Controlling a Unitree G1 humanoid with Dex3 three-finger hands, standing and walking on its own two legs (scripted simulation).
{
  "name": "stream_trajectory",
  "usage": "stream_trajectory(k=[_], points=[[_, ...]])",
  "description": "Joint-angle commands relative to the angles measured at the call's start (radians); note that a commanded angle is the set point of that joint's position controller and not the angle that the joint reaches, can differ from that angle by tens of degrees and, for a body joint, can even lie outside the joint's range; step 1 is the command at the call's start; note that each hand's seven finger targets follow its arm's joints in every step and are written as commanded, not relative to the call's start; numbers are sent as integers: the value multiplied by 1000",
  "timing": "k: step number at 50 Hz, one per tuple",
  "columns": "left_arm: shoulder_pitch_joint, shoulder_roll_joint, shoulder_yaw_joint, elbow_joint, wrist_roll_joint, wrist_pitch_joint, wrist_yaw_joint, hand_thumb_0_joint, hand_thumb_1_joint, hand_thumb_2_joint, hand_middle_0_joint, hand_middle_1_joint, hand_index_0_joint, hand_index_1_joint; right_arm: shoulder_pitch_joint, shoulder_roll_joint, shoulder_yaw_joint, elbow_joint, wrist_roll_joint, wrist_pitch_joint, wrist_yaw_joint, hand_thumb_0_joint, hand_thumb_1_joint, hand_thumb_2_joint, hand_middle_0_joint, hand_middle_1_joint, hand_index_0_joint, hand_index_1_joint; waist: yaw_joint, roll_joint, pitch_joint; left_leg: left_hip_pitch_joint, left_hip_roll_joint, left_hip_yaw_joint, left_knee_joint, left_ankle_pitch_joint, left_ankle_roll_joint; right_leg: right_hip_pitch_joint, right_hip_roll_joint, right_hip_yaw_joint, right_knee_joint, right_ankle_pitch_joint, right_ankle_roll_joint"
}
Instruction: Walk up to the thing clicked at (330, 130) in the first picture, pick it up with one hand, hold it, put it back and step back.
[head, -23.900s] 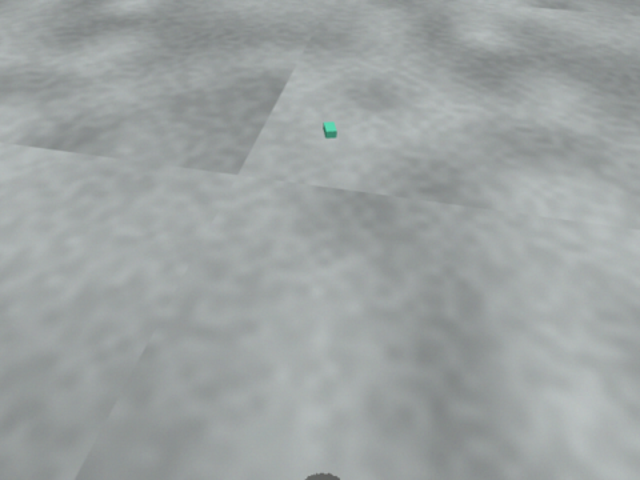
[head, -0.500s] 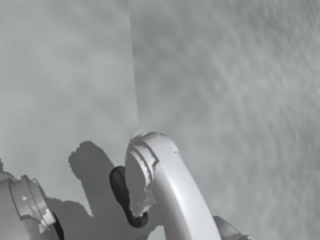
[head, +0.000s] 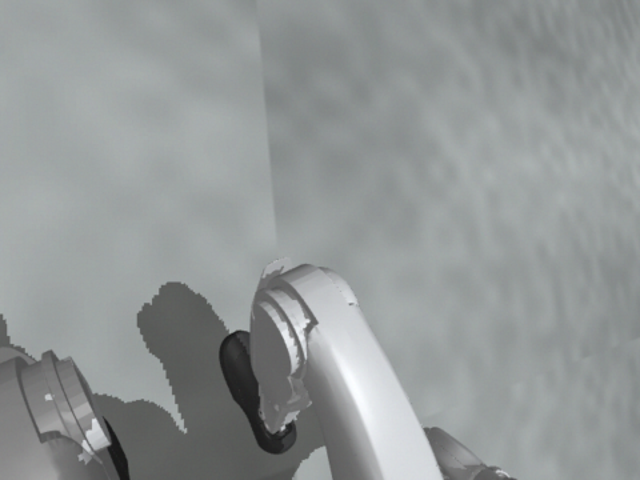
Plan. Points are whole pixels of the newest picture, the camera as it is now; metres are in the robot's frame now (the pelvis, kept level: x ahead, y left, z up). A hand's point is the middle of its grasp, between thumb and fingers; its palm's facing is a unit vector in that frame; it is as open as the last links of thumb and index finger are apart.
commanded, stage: close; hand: left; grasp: from above
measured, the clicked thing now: out of the picture +0.45 +0.33 -0.29
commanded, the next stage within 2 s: settle in 0.62 s
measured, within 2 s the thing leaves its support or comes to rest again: leaves its support in 1.04 s
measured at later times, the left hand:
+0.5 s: hand out of the picture +0.44 +0.31 -0.26, palm faces -0.43 -0.17 -0.89, open 9.0 cm
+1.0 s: hand out of the picture +0.44 +0.32 -0.25, palm faces -0.44 -0.19 -0.88, open 9.0 cm
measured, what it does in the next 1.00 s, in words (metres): stands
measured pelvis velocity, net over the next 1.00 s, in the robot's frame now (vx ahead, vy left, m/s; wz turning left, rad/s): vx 0.00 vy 0.00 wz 0.00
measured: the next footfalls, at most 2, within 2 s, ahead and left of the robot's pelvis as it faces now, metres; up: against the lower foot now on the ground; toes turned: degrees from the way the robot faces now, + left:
none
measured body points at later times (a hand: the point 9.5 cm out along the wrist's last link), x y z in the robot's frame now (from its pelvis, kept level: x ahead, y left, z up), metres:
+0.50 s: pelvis +0.00 +0.00 +0.00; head +0.28 +0.14 +0.33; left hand +0.46 +0.32 -0.21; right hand +0.07 -0.24 -0.05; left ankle +0.06 +0.12 -0.27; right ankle +0.12 -0.11 -0.27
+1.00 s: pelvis +0.00 +0.00 +0.00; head +0.27 +0.14 +0.33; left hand +0.46 +0.33 -0.20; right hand +0.07 -0.25 -0.05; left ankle +0.06 +0.12 -0.27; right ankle +0.12 -0.11 -0.27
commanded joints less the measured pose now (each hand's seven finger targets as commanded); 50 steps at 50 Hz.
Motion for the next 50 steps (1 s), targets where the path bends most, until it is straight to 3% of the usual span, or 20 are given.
stream_trajectory(k=[1, 4, 6, 9, 12, 13, 15, 17, 18, 20, 23, 26, 28, 31, 33, 35, 41, 48, 50], points=[[-149, 209, 11, -46, -9, 7, 21, 0, 228, 401, -629, -531, -660, -499, 184, -330, -113, 11, 1, 9, -18, 0, -895, -901, 199, 300, 199, 300, -15, 537, -626, 457, 16, 68, -289, 206, -15, 378, 46, -41, -194, 239, -50], [-190, 176, -10, -54, -13, 1, 15, 0, 268, 383, -657, -498, -687, -467, 191, -322, -102, 11, -1, 9, -16, 0, -892, -899, 199, 300, 199, 300, -51, 486, -586, 428, 15, 66, -269, 193, -7, 349, 44, -50, -197, 234, -42], [-184, 213, 8, -66, -21, -6, 21, 0, 286, 378, -681, -480, -708, -452, 192, -331, -103, 13, -2, 14, -23, 0, -892, -899, 199, 300, 199, 300, -32, 477, -622, 430, 16, 69, -269, 197, -5, 382, 47, -46, -214, 236, -40], [-147, 187, -3, -31, -8, -3, 19, 0, 343, 364, -724, -457, -750, -429, 196, -318, -99, 10, -6, 17, -26, 0, -891, -899, 199, 300, 199, 300, -35, 474, -593, 432, 15, 68, -277, 188, -8, 378, 48, -42, -207, 228, -43], [-194, 219, 5, -77, -13, -10, 25, 0, 396, 370, -759, -467, -788, -437, 178, -328, -102, 11, -1, 16, -31, 0, -893, -900, 199, 300, 199, 300, -21, 517, -636, 463, 17, 52, -291, 200, -16, 365, 43, -52, -192, 230, -48], [-152, 200, -6, -24, -5, -2, 24, 0, 408, 378, -777, -460, -802, -433, 172, -323, -99, 5, -4, 18, -32, 0, -894, -900, 199, 300, 199, 300, -30, 495, -601, 450, 17, 53, -293, 184, -16, 361, 43, -50, -192, 226, -48], [-182, 170, -27, -33, -5, -3, 19, 0, 446, 350, -799, -439, -827, -410, 182, -320, -98, 6, -7, 12, -28, 0, -892, -899, 199, 300, 199, 300, -50, 478, -568, 429, 16, 58, -277, 169, -11, 341, 43, -50, -197, 217, -42], [-147, 205, -14, -18, -11, 0, 20, 0, 476, 361, -839, -416, -860, -394, 178, -330, -98, 3, -1, 12, -32, 0, -893, -900, 199, 300, 199, 300, -35, 477, -566, 420, 14, 70, -280, 164, -8, 364, 48, -38, -215, 213, -43], [-191, 219, -10, -76, -11, -4, 20, 0, 474, 357, -841, -400, -860, -380, 178, -327, -96, 0, 2, 12, -31, 0, -893, -899, 199, 300, 199, 300, -25, 477, -597, 431, 14, 64, -278, 176, -9, 364, 43, -42, -208, 219, -41], [-173, 223, 11, -81, -9, 0, 23, 0, 498, 339, -858, -392, -879, -369, 183, -321, -101, 9, -3, 19, -30, 0, -894, -900, 199, 300, 199, 300, -5, 520, -648, 462, 15, 63, -287, 221, -16, 389, 45, -43, -200, 249, -46], [-183, 177, -16, -67, -15, 6, 17, 0, 549, 359, -891, -397, -912, -375, 188, -315, -98, 9, -4, 18, -26, 0, -891, -899, 199, 300, 199, 300, -37, 492, -626, 446, 16, 66, -264, 239, -9, 383, 46, -45, -201, 280, -39], [-127, 196, 2, -37, -19, 12, 14, 0, 579, 338, -931, -353, -947, -335, 180, -311, -101, 7, -1, 21, -31, 0, -894, -900, 199, 300, 199, 300, -13, 488, -595, 431, 13, 70, -279, 205, -11, 366, 44, -42, -202, 241, -45], [-116, 197, 6, -41, -15, 12, 8, 0, 614, 369, -957, -371, -972, -356, 182, -318, -104, 8, -7, 26, -31, 0, -894, -900, 199, 300, 199, 300, -12, 511, -611, 448, 14, 66, -292, 207, -15, 380, 47, -43, -200, 236, -48], [-152, 186, -1, -74, -18, 10, 2, 0, 635, 392, -982, -368, -991, -358, 172, -315, -109, 4, 0, 27, -31, 0, -893, -900, 199, 300, 199, 300, -13, 510, -630, 462, 14, 56, -288, 214, -16, 354, 42, -50, -187, 241, -48], [-151, 162, -17, -50, -20, 12, 1, 0, 651, 390, -995, -367, -1005, -357, 186, -315, -104, 3, -7, 27, -29, 0, -895, -900, 199, 300, 199, 300, -38, 473, -603, 434, 12, 70, -272, 206, -7, 371, 44, -42, -206, 246, -41], [-151, 194, 4, -61, -22, 7, 9, 0, 694, 406, -1028, -368, -1037, -359, 184, -322, -108, 11, -2, 28, -35, 0, -893, -900, 199, 300, 199, 300, -15, 498, -612, 438, 12, 65, -287, 194, -12, 359, 44, -45, -203, 227, -46], [-143, 186, 1, -62, -20, 20, -4, 0, 719, 470, -1110, -393, -1119, -386, 187, -312, -111, 14, -6, 40, -38, 0, -912, -903, 200, 300, 200, 300, -13, 528, -651, 457, 12, 72, -287, 220, -13, 385, 46, -36, -198, 252, -50], [-190, 219, 53, -196, -17, 20, -13, 0, 782, 469, -1164, -358, -1168, -356, 199, -300, -137, 30, -3, 57, -38, 0, -910, -903, 200, 300, 199, 300, 23, 612, -756, 513, 8, 86, -286, 282, -19, 391, 43, -30, -184, 296, -57], [-207, 193, 51, -225, -9, 12, -26, 0, 798, 467, -1175, -355, -1177, -354, 205, -306, -149, 34, -1, 53, -34, 0, -911, -903, 200, 300, 199, 300, 5, 616, -713, 512, 7, 79, -280, 278, -25, 333, 36, -43, -170, 279, -63]])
